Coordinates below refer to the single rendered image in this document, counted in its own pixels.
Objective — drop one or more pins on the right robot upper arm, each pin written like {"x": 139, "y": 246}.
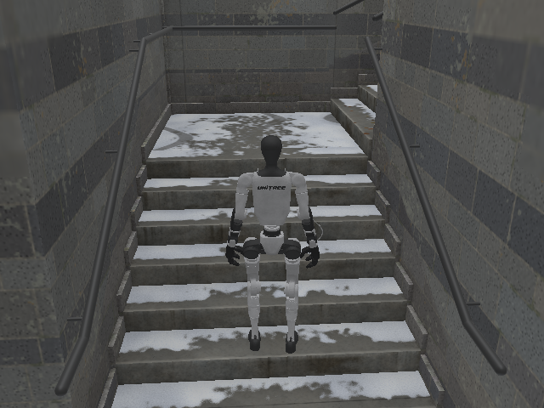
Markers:
{"x": 301, "y": 192}

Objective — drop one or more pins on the right robot hand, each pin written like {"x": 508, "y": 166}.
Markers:
{"x": 315, "y": 255}

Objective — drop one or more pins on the left robot hand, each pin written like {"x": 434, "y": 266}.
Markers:
{"x": 230, "y": 254}

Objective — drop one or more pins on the robot right shin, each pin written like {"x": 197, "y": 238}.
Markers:
{"x": 291, "y": 314}

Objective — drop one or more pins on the right robot forearm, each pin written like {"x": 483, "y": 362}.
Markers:
{"x": 309, "y": 230}

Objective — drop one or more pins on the robot left shin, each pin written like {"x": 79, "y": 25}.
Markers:
{"x": 253, "y": 310}

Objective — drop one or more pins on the robot shin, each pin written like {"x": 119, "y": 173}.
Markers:
{"x": 253, "y": 310}
{"x": 291, "y": 314}

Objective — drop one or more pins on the left robot upper arm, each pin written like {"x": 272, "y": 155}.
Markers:
{"x": 244, "y": 181}

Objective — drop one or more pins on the left robot forearm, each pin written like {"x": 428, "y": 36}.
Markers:
{"x": 234, "y": 230}

